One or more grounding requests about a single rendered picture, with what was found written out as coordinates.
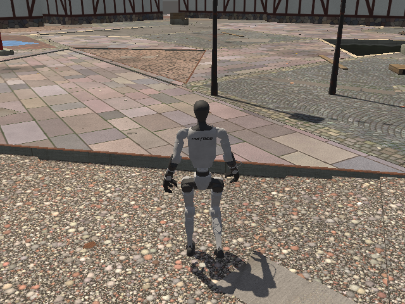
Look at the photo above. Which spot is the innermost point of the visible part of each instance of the left robot hand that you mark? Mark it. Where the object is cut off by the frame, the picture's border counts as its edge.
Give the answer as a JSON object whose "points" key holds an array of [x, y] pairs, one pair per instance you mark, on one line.
{"points": [[169, 183]]}

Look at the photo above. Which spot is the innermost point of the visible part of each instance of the robot right forearm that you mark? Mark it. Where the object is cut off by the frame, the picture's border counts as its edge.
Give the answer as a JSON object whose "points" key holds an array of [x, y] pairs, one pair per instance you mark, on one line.
{"points": [[232, 165]]}

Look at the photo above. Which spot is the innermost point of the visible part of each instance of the right robot hand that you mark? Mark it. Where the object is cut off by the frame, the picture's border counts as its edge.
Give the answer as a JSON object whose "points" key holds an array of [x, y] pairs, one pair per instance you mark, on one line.
{"points": [[236, 176]]}

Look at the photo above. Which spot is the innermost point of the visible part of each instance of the robot torso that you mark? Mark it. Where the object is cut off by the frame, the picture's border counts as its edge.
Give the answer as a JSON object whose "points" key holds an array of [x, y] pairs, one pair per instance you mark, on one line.
{"points": [[202, 153]]}

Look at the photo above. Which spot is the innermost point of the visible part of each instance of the robot left forearm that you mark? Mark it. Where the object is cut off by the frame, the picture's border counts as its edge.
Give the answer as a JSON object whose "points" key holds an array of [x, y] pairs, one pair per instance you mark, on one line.
{"points": [[170, 170]]}

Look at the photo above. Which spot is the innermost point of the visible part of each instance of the right robot upper arm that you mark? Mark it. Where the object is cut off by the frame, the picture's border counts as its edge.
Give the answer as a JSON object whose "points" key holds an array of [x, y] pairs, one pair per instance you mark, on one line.
{"points": [[225, 143]]}

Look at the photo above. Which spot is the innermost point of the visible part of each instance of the robot right shin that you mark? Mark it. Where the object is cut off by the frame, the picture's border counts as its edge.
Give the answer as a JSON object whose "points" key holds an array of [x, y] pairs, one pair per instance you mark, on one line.
{"points": [[217, 228]]}

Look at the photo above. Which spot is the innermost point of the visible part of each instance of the left robot upper arm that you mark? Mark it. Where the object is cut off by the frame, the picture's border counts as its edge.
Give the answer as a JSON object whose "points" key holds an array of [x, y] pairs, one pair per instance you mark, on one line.
{"points": [[182, 134]]}

